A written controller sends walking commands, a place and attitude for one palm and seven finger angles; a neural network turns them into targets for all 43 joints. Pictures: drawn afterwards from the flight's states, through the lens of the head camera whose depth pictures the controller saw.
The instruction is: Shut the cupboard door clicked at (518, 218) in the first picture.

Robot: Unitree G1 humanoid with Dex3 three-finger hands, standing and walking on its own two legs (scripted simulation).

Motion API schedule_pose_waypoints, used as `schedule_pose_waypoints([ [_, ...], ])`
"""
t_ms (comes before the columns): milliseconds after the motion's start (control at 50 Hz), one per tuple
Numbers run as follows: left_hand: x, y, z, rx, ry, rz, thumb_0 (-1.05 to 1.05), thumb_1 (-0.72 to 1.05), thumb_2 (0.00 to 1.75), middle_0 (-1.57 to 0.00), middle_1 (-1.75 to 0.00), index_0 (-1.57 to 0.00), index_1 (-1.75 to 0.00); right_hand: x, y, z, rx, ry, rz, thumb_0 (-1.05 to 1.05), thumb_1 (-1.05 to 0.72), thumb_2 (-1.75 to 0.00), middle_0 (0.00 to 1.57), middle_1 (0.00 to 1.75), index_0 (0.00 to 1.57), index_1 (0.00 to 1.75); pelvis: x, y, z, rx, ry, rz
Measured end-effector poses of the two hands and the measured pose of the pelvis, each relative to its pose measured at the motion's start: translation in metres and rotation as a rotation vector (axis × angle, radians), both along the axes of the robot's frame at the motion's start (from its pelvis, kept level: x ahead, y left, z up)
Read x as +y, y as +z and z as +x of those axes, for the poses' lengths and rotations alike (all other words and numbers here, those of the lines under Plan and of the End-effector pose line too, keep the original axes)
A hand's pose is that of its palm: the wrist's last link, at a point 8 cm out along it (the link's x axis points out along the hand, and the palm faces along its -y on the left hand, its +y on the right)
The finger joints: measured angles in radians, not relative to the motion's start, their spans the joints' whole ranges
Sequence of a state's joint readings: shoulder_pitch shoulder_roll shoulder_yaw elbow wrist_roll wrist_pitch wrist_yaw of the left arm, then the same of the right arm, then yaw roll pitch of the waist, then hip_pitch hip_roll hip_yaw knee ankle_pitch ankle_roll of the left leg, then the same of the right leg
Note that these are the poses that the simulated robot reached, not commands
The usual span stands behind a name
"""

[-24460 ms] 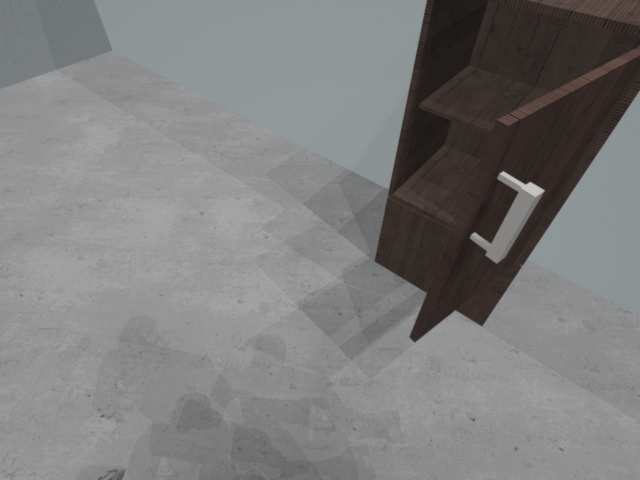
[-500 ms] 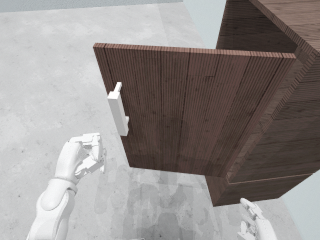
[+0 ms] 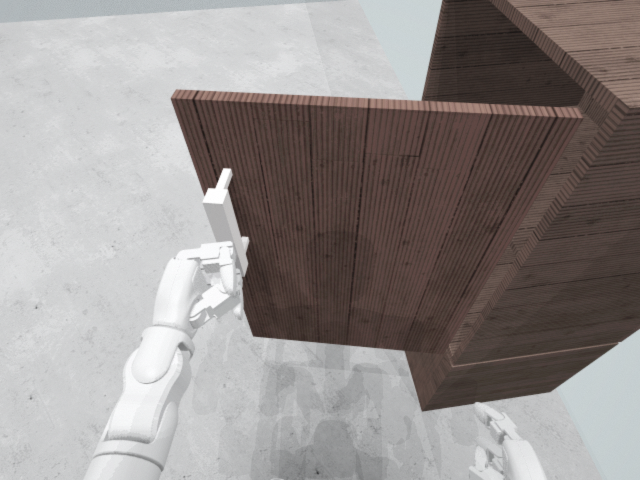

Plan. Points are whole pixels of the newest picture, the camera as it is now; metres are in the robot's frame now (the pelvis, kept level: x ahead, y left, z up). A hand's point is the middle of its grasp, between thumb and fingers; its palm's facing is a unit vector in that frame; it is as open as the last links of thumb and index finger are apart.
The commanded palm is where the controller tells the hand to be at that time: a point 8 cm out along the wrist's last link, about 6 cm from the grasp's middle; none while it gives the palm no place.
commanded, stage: bring the fist close to the handle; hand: left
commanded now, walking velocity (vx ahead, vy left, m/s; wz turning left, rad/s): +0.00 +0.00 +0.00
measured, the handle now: (232, 224) +0.42 +0.14 +0.08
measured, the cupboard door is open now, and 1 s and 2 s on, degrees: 76 72 57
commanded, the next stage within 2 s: push the door shut along its arc in 0.40 s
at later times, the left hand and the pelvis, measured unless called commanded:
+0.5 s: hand (232, 292) +0.32 +0.12 +0.08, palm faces -0.07 -1.00 -0.03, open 3.1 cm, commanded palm +0.30 +0.17 +0.08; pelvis +0.00 -0.01 +0.00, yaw +0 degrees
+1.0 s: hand (246, 256) +0.37 +0.11 +0.08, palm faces -0.19 -0.98 -0.04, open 3.0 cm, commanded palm +0.37 +0.16 +0.08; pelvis -0.01 +0.00 +0.00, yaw +0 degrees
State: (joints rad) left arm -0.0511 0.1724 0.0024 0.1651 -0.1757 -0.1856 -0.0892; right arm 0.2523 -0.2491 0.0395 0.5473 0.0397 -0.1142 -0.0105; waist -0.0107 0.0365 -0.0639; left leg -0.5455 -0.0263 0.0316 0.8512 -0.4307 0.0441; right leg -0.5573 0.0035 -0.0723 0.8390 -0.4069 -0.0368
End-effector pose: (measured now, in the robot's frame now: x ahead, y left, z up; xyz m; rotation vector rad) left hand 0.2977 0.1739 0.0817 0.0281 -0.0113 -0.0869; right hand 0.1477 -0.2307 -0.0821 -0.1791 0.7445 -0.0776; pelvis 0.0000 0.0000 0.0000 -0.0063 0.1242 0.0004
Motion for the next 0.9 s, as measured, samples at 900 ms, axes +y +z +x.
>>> schedule_pose_waypoints([
  [900, 0.001, 0.002, 0.045, 0.003, -0.078, 0.013, 0.00, 0.89, 0.93, -1.30, -1.50, -1.30, -1.50, -0.013, -0.009, -0.030, 0.106, -0.049, -0.020, 0.01, -0.91, -0.90, 0.20, 0.30, 0.20, 0.30, -0.001, 0.001, -0.009, 0.007, 0.004, 0.002],
])
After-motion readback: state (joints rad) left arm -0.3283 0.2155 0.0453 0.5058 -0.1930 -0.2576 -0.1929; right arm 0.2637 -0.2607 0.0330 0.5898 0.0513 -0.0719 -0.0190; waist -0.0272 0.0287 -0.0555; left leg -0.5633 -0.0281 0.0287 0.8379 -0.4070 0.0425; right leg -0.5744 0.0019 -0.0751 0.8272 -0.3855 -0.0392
